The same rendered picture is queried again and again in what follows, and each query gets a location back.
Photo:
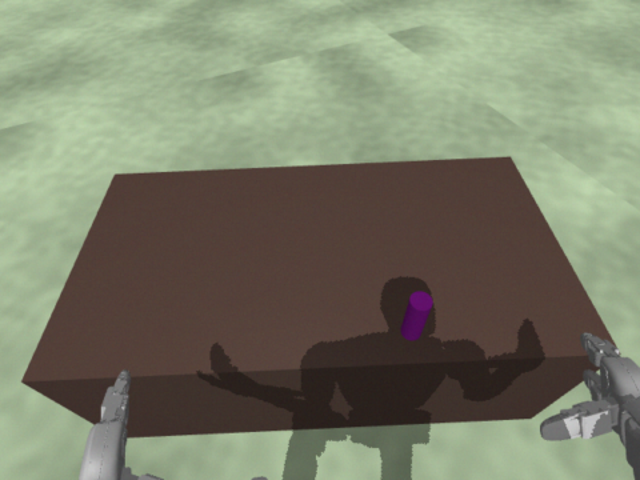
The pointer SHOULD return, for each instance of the right robot hand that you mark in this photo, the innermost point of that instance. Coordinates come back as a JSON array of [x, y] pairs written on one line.
[[618, 383]]

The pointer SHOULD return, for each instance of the left robot hand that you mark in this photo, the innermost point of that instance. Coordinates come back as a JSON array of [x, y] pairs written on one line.
[[104, 455]]

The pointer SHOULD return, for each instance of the right robot arm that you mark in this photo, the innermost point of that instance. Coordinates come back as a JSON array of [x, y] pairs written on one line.
[[629, 432]]

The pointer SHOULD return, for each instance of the can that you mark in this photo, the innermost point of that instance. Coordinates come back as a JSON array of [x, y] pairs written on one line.
[[418, 309]]

